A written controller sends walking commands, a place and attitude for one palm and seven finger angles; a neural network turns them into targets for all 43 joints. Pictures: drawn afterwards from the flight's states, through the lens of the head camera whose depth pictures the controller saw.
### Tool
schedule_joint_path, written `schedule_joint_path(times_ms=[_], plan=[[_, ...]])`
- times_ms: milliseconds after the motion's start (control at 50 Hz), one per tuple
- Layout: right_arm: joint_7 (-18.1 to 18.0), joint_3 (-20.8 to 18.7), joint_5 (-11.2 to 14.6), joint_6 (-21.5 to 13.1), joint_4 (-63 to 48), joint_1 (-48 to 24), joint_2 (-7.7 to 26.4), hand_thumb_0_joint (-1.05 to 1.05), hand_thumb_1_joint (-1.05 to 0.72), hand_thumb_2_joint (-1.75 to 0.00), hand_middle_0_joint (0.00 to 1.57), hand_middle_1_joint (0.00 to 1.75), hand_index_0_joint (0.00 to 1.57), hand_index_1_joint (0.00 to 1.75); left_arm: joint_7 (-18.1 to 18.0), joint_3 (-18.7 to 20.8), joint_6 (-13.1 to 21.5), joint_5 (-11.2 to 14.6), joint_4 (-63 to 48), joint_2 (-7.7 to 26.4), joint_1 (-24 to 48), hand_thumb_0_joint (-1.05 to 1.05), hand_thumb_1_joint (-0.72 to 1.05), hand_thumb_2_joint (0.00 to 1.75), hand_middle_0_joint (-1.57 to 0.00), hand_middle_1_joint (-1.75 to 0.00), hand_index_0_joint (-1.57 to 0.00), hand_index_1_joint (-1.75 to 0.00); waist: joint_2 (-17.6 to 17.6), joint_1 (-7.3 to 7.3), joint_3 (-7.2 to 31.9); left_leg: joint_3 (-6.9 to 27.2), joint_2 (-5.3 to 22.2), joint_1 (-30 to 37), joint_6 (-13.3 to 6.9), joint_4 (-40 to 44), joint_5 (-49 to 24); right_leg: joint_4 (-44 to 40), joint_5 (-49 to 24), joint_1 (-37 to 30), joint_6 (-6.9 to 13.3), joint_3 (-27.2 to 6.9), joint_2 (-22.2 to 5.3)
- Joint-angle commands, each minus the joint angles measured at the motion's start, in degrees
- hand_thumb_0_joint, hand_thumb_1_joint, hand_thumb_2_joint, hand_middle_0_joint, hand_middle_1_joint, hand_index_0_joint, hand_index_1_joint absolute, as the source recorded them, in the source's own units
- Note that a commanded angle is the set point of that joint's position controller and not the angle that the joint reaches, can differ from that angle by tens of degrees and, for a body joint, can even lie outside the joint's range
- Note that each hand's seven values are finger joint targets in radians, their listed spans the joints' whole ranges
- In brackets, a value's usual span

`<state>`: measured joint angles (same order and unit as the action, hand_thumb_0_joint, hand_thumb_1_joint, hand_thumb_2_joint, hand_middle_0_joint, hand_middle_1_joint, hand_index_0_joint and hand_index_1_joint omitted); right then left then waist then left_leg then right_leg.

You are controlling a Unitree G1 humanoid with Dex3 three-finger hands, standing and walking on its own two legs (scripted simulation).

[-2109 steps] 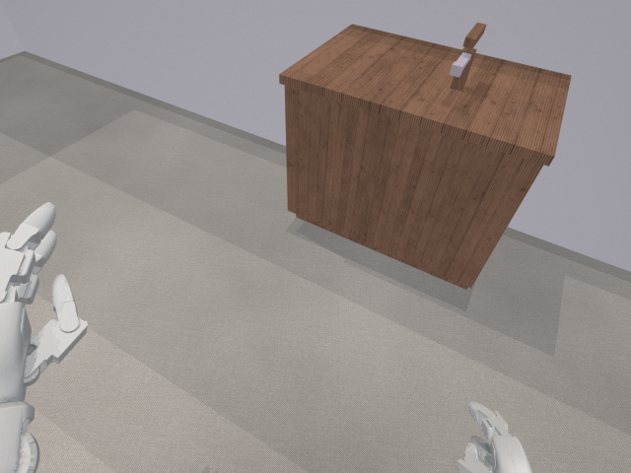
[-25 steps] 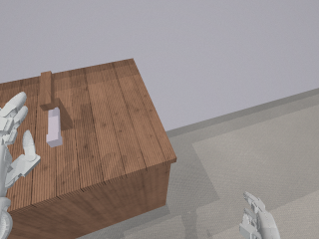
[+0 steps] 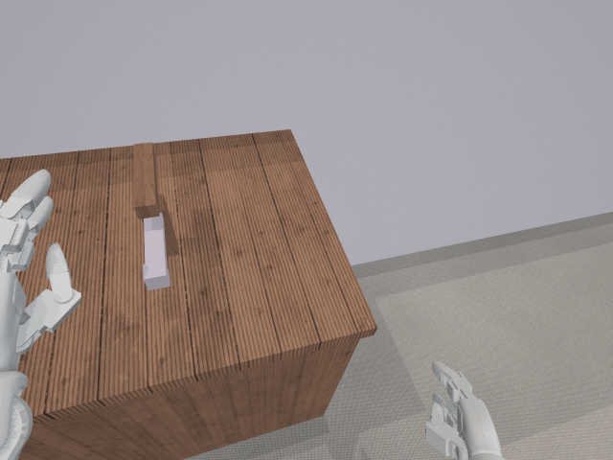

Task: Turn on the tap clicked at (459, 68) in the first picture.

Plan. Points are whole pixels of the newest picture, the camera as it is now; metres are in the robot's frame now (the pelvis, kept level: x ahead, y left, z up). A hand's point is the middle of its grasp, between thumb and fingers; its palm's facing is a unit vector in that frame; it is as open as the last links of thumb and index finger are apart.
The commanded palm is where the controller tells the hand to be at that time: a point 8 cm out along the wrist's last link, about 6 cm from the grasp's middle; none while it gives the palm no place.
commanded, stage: come to a stop and stand still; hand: left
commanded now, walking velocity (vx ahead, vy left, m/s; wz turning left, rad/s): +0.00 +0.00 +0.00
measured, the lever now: (156, 275) +0.33 +0.24 +0.03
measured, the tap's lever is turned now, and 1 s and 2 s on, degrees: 0 0 0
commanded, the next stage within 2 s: look again from close up in 0.18 s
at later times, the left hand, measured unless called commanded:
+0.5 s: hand (63, 302) +0.21 +0.25 +0.16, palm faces +0.38 -0.85 -0.37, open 7.4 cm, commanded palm +0.15 +0.28 +0.17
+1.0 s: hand (120, 296) +0.22 +0.20 +0.16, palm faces +0.35 -0.86 -0.37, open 7.4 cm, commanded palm +0.16 +0.24 +0.17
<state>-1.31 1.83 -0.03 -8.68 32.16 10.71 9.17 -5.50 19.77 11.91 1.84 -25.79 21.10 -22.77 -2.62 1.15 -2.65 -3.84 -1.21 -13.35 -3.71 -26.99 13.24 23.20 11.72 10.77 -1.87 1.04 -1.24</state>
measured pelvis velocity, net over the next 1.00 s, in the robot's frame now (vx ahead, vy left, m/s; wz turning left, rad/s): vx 0.00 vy -0.04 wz -0.01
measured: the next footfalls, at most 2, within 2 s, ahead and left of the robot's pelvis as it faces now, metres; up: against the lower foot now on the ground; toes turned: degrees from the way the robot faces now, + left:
none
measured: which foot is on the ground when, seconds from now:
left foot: down 0.00-1.00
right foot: down 0.00-1.00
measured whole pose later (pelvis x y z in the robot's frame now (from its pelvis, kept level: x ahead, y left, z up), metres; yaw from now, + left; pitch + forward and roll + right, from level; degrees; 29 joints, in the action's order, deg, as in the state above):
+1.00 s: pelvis +0.00 -0.04 +0.00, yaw +0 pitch +0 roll -1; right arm -1.3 -0.1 0.7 -5.6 31.6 11.7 10.0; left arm -5.4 20.7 10.4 3.3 -27.5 21.4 -24.3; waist -1.1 0.5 -3.1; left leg -3.0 1.7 -14.0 -0.7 -27.1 13.0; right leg 23.7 11.8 11.7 1.0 1.8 1.7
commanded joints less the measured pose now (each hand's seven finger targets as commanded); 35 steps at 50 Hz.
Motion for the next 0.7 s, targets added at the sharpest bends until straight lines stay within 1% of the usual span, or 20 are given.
schedule_joint_path(times_ms=[0,20,100,160,200,220,300,320,340,380,400,420,460,480,500,520,580,600,620,680], plan=[[-0.54,-3.68,0.55,-2.34,-7.95,-3.27,8.59,0.0,-0.9,-0.9,0.2,0.3,0.2,0.3,-1.14,6.87,4.17,0.57,-14.19,9.25,3.82,0.0,0.9,0.9,-0.2,-0.3,-0.2,-0.3,8.56,-0.11,10.19,7.18,7.51,3.63,3.98,6.09,-14.9,-0.12,-10.57,-4.29,2.56,-1.19,-1.33],[-0.52,-3.7,0.35,-2.1,-8.07,-2.85,8.79,0.0,-0.9,-0.9,0.2,0.3,0.2,0.3,-1.06,6.02,4.07,0.65,-13.59,8.27,3.4,0.0,0.9,0.9,-0.2,-0.3,-0.2,-0.3,7.61,-0.27,10.3,7.31,7.72,3.78,4.05,6.07,-15.68,-0.21,-10.7,-4.3,2.5,-1.07,-1.34],[-0.53,-4.0,0.73,-1.65,-7.88,-3.06,8.95,0.0,-0.9,-0.9,0.2,0.3,0.2,0.3,-1.23,5.77,3.73,0.41,-13.8,8.38,3.38,0.0,0.9,0.9,-0.2,-0.3,-0.2,-0.3,8.39,-0.29,9.86,7.0,7.77,3.99,4.65,5.89,-16.83,-0.22,-10.62,-4.13,2.49,-0.86,-1.39],[-0.62,-4.17,0.69,-1.29,-8.24,-2.84,9.28,0.0,-0.9,-0.9,0.2,0.3,0.2,0.3,-1.32,5.38,3.66,0.41,-13.4,8.2,3.58,0.0,0.9,0.9,-0.2,-0.3,-0.2,-0.3,7.64,-0.29,9.34,7.44,7.89,2.89,4.51,6.71,-13.6,-0.48,-9.24,-4.5,2.55,-1.26,-1.64],[-0.83,-4.06,0.86,-1.1,-8.0,-3.48,9.06,0.0,-0.9,-0.9,0.2,0.3,0.2,0.3,-1.61,6.69,3.56,0.43,-13.21,9.44,3.21,0.0,0.9,0.9,-0.2,-0.3,-0.2,-0.3,7.42,-0.18,8.89,7.31,7.63,1.88,4.23,6.91,-10.7,-1.08,-8.77,-4.83,2.45,-1.27,-1.8],[-0.87,-3.98,0.6,-0.92,-8.09,-3.2,9.12,0.0,-0.9,-0.9,0.2,0.3,0.2,0.3,-1.49,5.57,3.64,0.51,-12.72,8.08,2.92,0.0,0.9,0.9,-0.2,-0.3,-0.2,-0.3,7.16,-0.32,8.78,7.25,7.35,1.22,3.94,7.18,-9.19,-1.27,-8.79,-5.17,2.53,-1.34,-1.86],[-1.07,-4.15,0.93,-1.18,-8.06,-3.69,9.16,0.0,-0.9,-0.9,0.2,0.3,0.2,0.3,-1.76,6.7,4.01,0.28,-14.21,9.63,3.97,0.0,0.9,0.9,-0.2,-0.3,-0.2,-0.3,8.84,-0.23,7.75,7.71,7.37,-0.25,3.72,8.5,-3.99,-1.04,-6.24,-5.09,2.58,-1.61,-1.74],[-1.08,-4.03,0.63,-1.13,-8.09,-3.31,9.24,0.0,-0.9,-0.9,0.2,0.3,0.2,0.3,-1.67,5.92,4.21,0.34,-13.84,8.61,3.85,0.0,0.9,0.9,-0.2,-0.3,-0.2,-0.3,8.26,-0.35,7.66,8.02,7.24,-1.1,3.3,8.75,-3.03,-1.25,-6.12,-5.57,2.58,-1.4,-1.66],[-1.07,-4.2,0.82,-1.27,-8.28,-3.21,9.12,0.0,-0.9,-0.9,0.2,0.3,0.2,0.3,-1.7,6.53,4.2,0.39,-13.57,9.16,3.01,0.0,0.9,0.9,-0.2,-0.3,-0.2,-0.3,7.29,-0.25,8.06,8.19,7.31,-0.67,3.25,8.56,-3.08,-1.35,-6.5,-5.8,2.61,-1.73,-1.84],[-1.03,-4.32,0.83,-1.4,-8.24,-2.95,9.31,0.0,-0.9,-0.9,0.2,0.3,0.2,0.3,-1.57,6.17,4.31,0.32,-13.76,8.76,3.0,0.0,0.9,0.9,-0.2,-0.3,-0.2,-0.3,7.14,-0.31,7.98,8.03,7.19,-0.31,3.31,8.47,-3.13,-1.37,-6.43,-5.4,2.72,-1.91,-1.91],[-1.08,-4.21,1.03,-1.45,-7.87,-3.49,9.2,0.0,-0.9,-0.9,0.2,0.3,0.2,0.3,-1.68,6.84,4.24,0.32,-13.3,9.44,2.48,0.0,0.9,0.9,-0.2,-0.3,-0.2,-0.3,7.59,-0.25,7.57,7.93,7.15,-0.49,3.42,8.57,-2.72,-1.59,-6.04,-5.06,2.6,-1.67,-1.83],[-1.09,-4.13,0.7,-1.34,-7.78,-3.06,9.29,0.0,-0.9,-0.9,0.2,0.3,0.2,0.3,-1.59,6.09,4.29,0.42,-12.55,8.38,2.3,0.0,0.9,0.9,-0.2,-0.3,-0.2,-0.3,6.63,-0.35,7.49,8.15,7.11,-1.09,3.24,8.81,-2.24,-1.71,-5.87,-5.35,2.58,-1.6,-1.73],[-1.08,-4.26,0.84,-1.36,-7.87,-2.81,9.36,0.0,-0.9,-0.9,0.2,0.3,0.2,0.3,-1.55,6.4,4.14,0.51,-11.84,8.69,2.02,0.0,0.9,0.9,-0.2,-0.3,-0.2,-0.3,5.85,-0.32,7.65,8.15,7.07,-0.68,3.19,8.48,-2.79,-1.99,-6.19,-5.23,2.63,-2.04,-2.07],[-1.03,-4.38,0.95,-1.35,-7.87,-2.8,9.35,0.0,-0.9,-0.9,0.2,0.3,0.2,0.3,-1.5,5.93,4.07,0.38,-11.7,8.19,2.11,0.0,0.9,0.9,-0.2,-0.3,-0.2,-0.3,6.0,-0.36,7.42,7.89,6.99,-0.55,3.09,8.48,-2.05,-2.09,-5.66,-4.89,2.7,-2.24,-2.07],[-1.14,-4.35,1.12,-1.35,-7.59,-3.34,9.28,0.0,-0.9,-0.9,0.2,0.3,0.2,0.3,-1.53,6.43,4.06,0.33,-11.78,8.87,1.97,0.0,0.9,0.9,-0.2,-0.3,-0.2,-0.3,6.57,-0.31,7.23,7.64,6.95,-0.49,3.12,8.48,-1.7,-2.25,-5.49,-4.56,2.62,-2.11,-1.96],[-1.17,-4.22,0.89,-1.25,-7.61,-3.07,9.35,0.0,-0.9,-0.9,0.2,0.3,0.2,0.3,-1.47,5.57,4.09,0.41,-11.42,7.93,2.34,0.0,0.9,0.9,-0.2,-0.3,-0.2,-0.3,6.4,-0.47,6.79,7.84,6.88,-1.1,2.87,8.78,-0.77,-2.5,-5.01,-4.5,2.65,-2.24,-2.0],[-1.27,-4.33,0.95,-1.25,-7.62,-2.86,9.34,0.0,-0.9,-0.9,0.2,0.3,0.2,0.3,-1.59,5.92,3.74,0.42,-10.7,8.25,2.49,0.0,0.9,0.9,-0.2,-0.3,-0.2,-0.3,4.39,-0.38,6.77,7.78,6.67,-1.08,2.53,8.41,0.38,-3.21,-4.4,-4.21,2.67,-2.98,-2.24],[-1.33,-4.34,1.13,-1.22,-7.33,-3.45,9.34,0.0,-0.9,-0.9,0.2,0.3,0.2,0.3,-1.63,6.23,3.71,0.3,-11.2,8.84,2.9,0.0,0.9,0.9,-0.2,-0.3,-0.2,-0.3,5.08,-0.39,6.62,7.42,6.45,-1.04,2.53,8.16,0.6,-3.49,-4.14,-3.92,2.67,-3.01,-2.26],[-1.35,-4.13,0.85,-1.16,-7.47,-3.39,9.21,0.0,-0.9,-0.9,0.2,0.3,0.2,0.3,-1.53,5.48,3.64,0.53,-10.62,7.93,3.0,0.0,0.9,0.9,-0.2,-0.3,-0.2,-0.3,4.55,-0.52,6.23,7.72,6.59,-0.88,2.46,8.6,1.24,-3.77,-3.43,-3.25,2.63,-3.09,-2.01],[-1.33,-4.46,0.97,-1.06,-7.87,-3.43,9.22,0.0,-0.9,-0.9,0.2,0.3,0.2,0.3,-1.5,5.81,3.63,0.53,-12.11,8.58,4.91,0.0,0.9,0.9,-0.2,-0.3,-0.2,-0.3,5.97,-0.49,6.64,8.57,8.12,0.56,2.72,9.53,0.06,-2.4,-3.56,-2.59,2.4,-2.71,-1.26]])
